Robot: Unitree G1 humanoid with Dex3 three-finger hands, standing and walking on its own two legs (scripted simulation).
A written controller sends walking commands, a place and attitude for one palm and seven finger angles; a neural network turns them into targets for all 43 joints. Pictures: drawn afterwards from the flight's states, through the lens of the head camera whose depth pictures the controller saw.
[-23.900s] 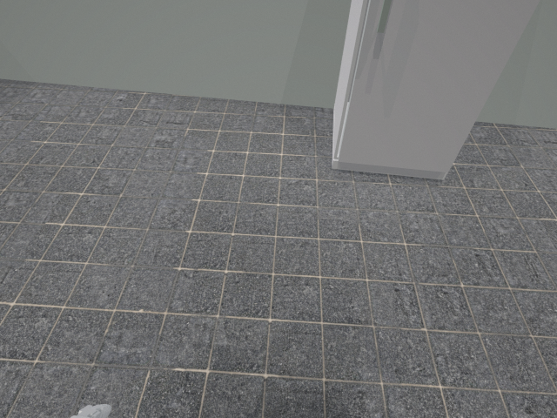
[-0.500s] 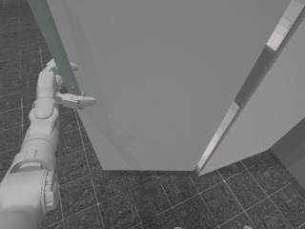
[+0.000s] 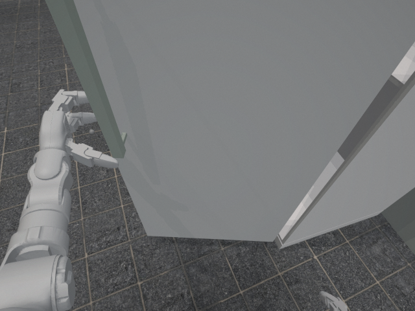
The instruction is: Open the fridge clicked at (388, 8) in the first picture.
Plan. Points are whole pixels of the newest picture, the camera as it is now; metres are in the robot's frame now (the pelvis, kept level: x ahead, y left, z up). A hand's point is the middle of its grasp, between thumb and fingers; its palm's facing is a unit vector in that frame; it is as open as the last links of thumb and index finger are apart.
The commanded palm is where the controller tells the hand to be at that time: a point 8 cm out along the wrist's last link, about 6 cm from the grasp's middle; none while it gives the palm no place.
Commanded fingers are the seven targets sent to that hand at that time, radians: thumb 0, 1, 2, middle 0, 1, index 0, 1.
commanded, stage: slip the hand off the handle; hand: left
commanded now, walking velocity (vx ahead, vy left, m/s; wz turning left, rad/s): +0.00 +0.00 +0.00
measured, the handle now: (93, 67) +0.46 +0.22 +0.22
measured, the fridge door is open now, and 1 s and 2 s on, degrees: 70 70 70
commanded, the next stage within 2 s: draw the hand back to the body in 1.08 s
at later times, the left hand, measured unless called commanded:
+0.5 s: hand (61, 138) +0.40 +0.29 +0.11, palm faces +0.21 -0.96 -0.17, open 14.6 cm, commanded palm +0.35 +0.33 +0.12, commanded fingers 0.00 -0.55 0.20 -0.25 -1.15 -0.25 -1.15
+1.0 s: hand (49, 182) +0.30 +0.28 +0.11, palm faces +0.22 -0.96 -0.17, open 14.6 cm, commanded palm +0.26 +0.31 +0.12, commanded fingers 0.00 -0.55 0.20 -0.25 -1.15 -0.25 -1.15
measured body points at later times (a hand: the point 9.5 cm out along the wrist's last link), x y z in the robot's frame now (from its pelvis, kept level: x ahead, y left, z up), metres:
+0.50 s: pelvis +0.00 +0.01 +0.00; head +0.04 +0.02 +0.44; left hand +0.38 +0.34 +0.12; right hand +0.09 -0.25 -0.11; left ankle +0.00 +0.11 -0.72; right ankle +0.01 -0.12 -0.72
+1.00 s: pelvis -0.01 +0.00 +0.00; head +0.00 +0.01 +0.45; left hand +0.29 +0.33 +0.12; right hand +0.17 -0.23 -0.08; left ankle +0.00 +0.11 -0.72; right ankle +0.01 -0.12 -0.72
